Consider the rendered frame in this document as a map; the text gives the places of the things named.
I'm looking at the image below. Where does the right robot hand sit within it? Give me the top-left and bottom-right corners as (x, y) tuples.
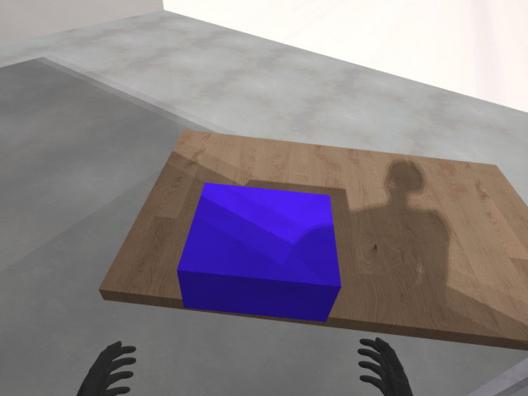
(357, 337), (413, 396)

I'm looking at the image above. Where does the table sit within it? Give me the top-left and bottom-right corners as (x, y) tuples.
(99, 130), (528, 396)

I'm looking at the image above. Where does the left robot hand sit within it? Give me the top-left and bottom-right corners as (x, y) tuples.
(77, 341), (136, 396)

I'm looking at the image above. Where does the carton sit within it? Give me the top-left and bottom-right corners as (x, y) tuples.
(177, 182), (342, 322)

